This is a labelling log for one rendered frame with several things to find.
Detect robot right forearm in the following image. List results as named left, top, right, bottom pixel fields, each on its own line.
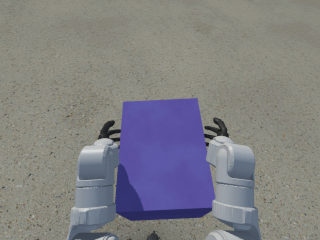
left=206, top=136, right=262, bottom=240

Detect robot left forearm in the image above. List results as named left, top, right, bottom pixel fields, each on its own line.
left=66, top=138, right=120, bottom=240

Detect right robot hand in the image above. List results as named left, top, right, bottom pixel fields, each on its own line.
left=204, top=117, right=229, bottom=147

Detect left robot hand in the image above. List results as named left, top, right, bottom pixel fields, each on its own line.
left=98, top=120, right=121, bottom=149

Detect carton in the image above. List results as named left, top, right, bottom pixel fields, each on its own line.
left=115, top=98, right=216, bottom=221

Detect right robot upper arm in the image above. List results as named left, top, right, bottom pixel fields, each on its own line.
left=205, top=230, right=257, bottom=240

